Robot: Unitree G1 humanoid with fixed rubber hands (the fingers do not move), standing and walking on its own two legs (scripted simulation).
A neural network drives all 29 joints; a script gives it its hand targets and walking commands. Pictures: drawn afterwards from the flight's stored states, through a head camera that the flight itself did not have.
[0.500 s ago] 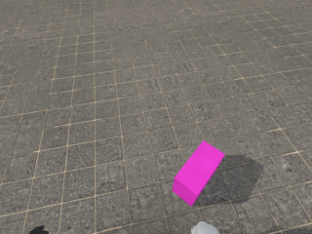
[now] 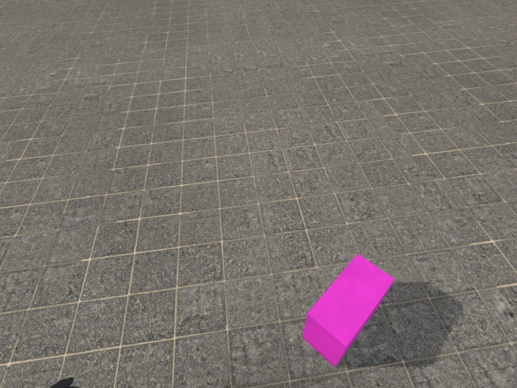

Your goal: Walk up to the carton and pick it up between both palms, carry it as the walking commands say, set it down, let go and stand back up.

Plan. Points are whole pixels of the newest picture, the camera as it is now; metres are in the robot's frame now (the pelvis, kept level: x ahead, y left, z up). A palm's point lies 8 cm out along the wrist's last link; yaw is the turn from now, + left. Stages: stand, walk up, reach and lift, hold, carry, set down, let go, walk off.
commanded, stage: walk up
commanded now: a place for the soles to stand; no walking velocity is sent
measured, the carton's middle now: (346, 309) +0.50 -0.25 -0.63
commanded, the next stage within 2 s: none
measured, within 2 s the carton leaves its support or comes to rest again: neither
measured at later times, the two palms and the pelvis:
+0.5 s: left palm out of the picture +0.13 +0.36 -0.07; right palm out of the picture +0.11 -0.31 -0.08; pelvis +0.04 +0.02 +0.00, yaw +0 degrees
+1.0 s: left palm out of the picture +0.14 +0.38 -0.07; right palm (468, 382) +0.17 -0.29 -0.08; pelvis +0.05 +0.03 -0.01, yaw +1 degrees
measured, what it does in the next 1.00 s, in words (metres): lifts its left foot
